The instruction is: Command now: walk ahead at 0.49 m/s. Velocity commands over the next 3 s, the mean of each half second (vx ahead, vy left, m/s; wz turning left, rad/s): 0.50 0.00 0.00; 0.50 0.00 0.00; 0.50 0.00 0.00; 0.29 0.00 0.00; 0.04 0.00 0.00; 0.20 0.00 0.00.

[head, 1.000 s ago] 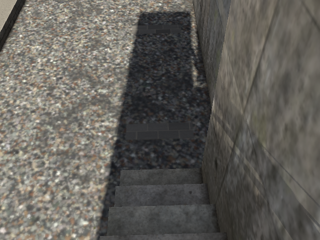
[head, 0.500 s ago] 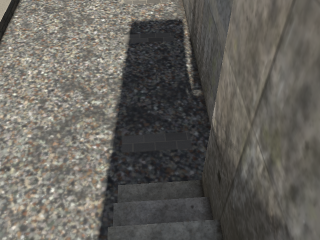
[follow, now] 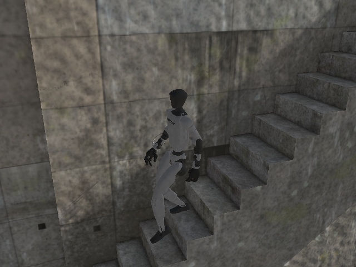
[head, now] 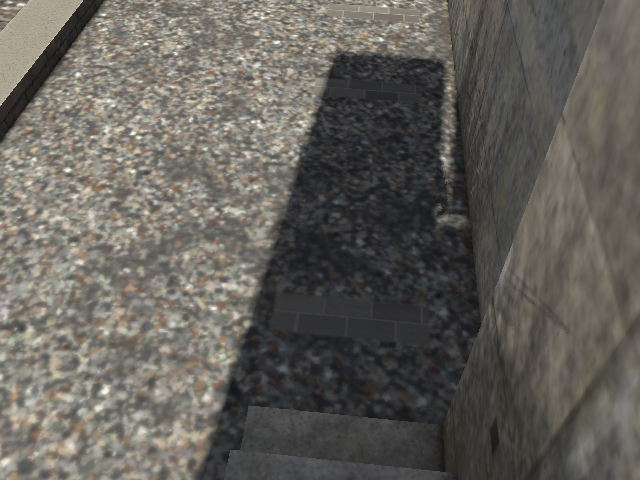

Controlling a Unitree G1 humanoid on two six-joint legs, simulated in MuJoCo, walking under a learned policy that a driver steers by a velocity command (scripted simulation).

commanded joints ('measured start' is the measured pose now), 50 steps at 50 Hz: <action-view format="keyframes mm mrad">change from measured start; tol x64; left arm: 1 -63 183 32 -81 28 13 -38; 50 -65 178 43 10 -38 45 -18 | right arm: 1 117 -54 -11 15 -21 10 12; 7 839 -318 -151 251 41 -12 -8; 50 64 -107 -50 57 51 19 2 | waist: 1 -107 -151 140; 50 -83 -5 203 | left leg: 1 446 -82 79 102 92 7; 4 315 -22 3 -623 -334 5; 7 1443 100 -45 -149 657 334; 11 678 190 -364 -345 -652 336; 29 322 -10 -286 260 -1012 282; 34 -514 -185 60 1373 -1041 82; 44 -106 18 -6 -140 251 7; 50 367 -43 72 -512 -289 8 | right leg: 1 -492 -196 322 -226 200 -179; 6 -329 -186 313 454 800 -104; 8 -929 72 148 1238 9 31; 20 -327 -173 64 -335 1376 79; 30 116 -153 82 -902 918 6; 33 939 -345 374 -453 1152 -306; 40 -589 -143 192 -484 552 -242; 50 -169 -180 478 -43 322 -185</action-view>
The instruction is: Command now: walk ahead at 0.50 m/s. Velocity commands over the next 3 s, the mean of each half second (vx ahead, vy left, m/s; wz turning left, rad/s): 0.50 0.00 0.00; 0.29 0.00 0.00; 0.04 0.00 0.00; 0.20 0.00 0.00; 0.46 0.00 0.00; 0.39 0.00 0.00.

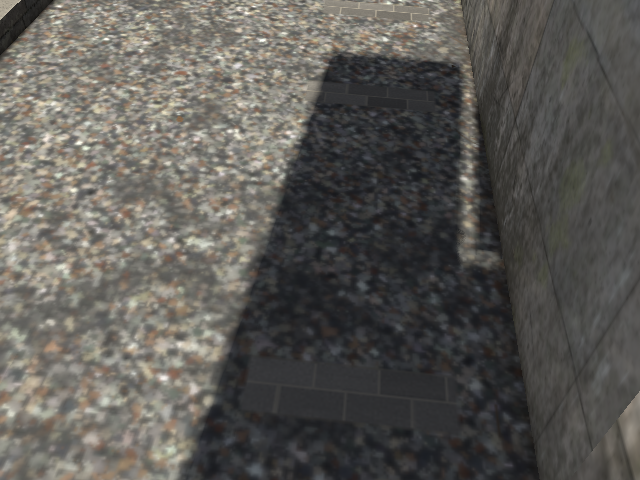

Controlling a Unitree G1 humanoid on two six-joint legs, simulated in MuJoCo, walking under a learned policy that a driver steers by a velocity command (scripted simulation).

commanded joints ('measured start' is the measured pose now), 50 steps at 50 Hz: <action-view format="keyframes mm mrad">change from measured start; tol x64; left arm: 1 -84 256 58 -65 11 20 -5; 50 45 157 35 -9 16 21 44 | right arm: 1 154 -127 -45 16 57 7 10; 50 -119 -44 -40 -65 -1 44 27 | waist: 1 -132 -16 184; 50 1 -80 220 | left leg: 1 353 -10 -5 -501 -95 51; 4 1114 275 -246 -18 819 422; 11 -113 78 -221 -259 -408 169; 28 190 50 -344 185 -694 345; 34 -569 -240 33 1537 -996 113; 50 115 53 -53 -254 364 39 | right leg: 1 -153 -249 556 -149 655 -207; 5 -978 -40 153 872 251 21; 17 -518 -284 116 -431 1397 40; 29 -54 -256 40 -928 1132 27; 34 1112 -516 253 -730 1875 -313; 42 -586 -281 4 -843 936 -121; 46 290 -392 271 -486 571 -91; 50 -145 -415 369 -538 483 -132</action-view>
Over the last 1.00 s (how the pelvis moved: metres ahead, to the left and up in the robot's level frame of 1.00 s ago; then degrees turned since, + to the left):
0.53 0.04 -0.44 1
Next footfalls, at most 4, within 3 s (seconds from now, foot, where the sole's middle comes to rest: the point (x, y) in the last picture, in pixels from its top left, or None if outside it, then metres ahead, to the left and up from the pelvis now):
0.04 left None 0.14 0.09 -0.83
0.64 right None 0.38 -0.11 -1.02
1.08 left None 0.64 0.18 -1.21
1.42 right None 0.74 -0.06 -1.21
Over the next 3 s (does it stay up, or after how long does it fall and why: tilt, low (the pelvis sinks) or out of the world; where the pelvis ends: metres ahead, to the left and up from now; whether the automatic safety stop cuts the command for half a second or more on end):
stays up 1.31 -0.01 -0.44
